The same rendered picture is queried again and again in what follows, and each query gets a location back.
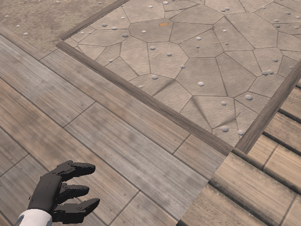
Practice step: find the robot left hand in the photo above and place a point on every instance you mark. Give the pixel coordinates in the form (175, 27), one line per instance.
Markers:
(51, 191)

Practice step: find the left robot forearm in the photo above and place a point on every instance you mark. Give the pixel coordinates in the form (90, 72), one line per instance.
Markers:
(34, 217)

